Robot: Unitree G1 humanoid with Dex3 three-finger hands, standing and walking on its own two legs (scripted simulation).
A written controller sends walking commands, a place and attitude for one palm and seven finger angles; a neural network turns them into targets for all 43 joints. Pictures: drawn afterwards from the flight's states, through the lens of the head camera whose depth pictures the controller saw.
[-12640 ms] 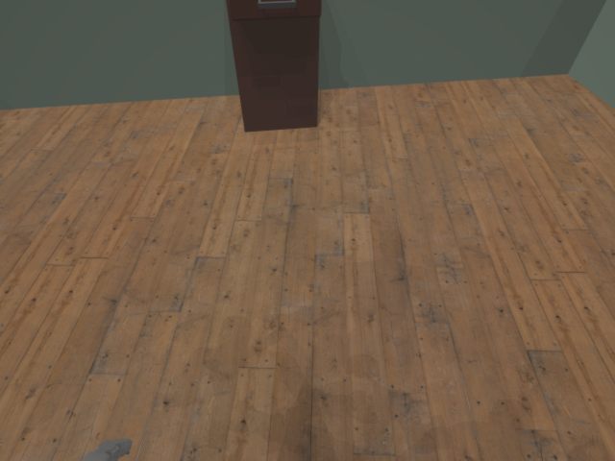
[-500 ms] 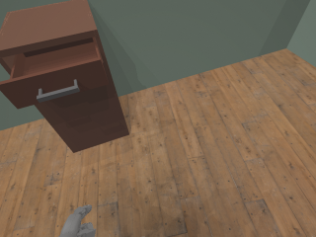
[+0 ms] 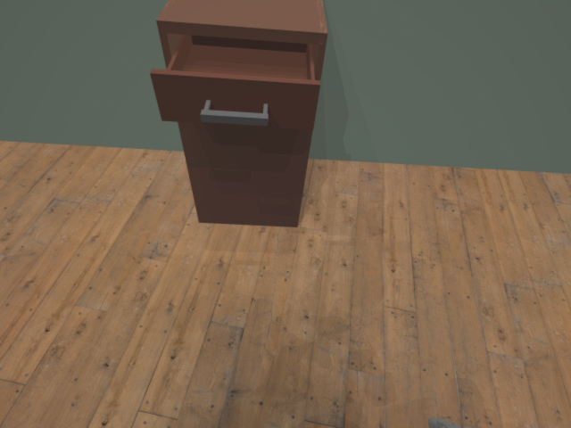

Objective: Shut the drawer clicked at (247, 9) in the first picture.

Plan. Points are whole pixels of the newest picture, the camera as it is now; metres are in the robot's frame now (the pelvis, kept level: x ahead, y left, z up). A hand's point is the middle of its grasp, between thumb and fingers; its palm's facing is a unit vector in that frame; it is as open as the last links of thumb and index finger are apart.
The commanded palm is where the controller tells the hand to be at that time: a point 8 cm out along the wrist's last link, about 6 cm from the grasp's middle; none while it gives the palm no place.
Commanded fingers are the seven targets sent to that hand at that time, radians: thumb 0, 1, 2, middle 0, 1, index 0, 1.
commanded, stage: take the last steps up to it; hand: left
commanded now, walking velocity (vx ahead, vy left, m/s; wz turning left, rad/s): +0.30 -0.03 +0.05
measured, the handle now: (235, 112) +0.76 +0.21 -0.02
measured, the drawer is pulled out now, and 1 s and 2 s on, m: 0.19 0.19 0.19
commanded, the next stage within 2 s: come to a stop and stand still in 1.22 s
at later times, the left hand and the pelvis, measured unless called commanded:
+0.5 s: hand (194, 395) +0.18 +0.16 -0.15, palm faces -0.03 -0.98 -0.20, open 7.4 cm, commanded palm none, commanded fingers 0.00 0.90 0.90 -0.20 -0.30 -0.20 -0.30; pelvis +0.08 -0.02 +0.01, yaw +0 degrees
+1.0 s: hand (226, 424) +0.15 +0.10 -0.16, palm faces +0.17 -0.97 -0.16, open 7.3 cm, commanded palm none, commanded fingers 0.00 0.90 0.90 -0.20 -0.30 -0.20 -0.30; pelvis +0.22 -0.05 +0.01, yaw +3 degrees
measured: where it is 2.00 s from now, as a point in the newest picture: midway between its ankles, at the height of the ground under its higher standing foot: (287, 404)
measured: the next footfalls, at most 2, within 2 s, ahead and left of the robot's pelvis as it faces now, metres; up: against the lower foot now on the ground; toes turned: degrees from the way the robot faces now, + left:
right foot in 0.56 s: +0.21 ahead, -0.15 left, +0.00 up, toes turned -7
left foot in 1.08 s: +0.35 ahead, +0.08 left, +0.00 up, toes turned +10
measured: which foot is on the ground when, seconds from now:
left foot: down 0.00-0.56, up 0.58-1.00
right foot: up 0.00-0.54, down 0.56-1.00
